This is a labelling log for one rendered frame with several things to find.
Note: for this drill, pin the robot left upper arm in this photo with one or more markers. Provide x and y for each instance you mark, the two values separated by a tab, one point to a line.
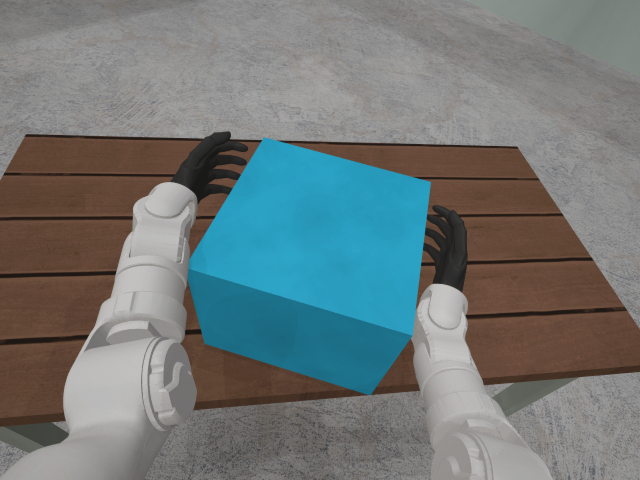
122	402

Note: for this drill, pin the robot right hand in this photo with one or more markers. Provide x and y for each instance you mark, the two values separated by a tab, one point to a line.
451	260

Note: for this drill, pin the robot left hand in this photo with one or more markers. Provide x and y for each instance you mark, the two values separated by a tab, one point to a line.
197	170

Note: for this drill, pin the carton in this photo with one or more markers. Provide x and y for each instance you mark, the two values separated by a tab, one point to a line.
312	264

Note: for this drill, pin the robot right upper arm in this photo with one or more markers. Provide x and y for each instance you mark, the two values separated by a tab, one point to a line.
467	455

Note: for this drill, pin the robot left forearm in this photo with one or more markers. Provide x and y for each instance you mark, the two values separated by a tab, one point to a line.
151	277

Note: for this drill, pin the table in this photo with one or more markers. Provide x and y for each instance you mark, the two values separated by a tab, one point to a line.
540	312

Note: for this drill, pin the robot right forearm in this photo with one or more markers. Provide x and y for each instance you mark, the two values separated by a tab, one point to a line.
450	384

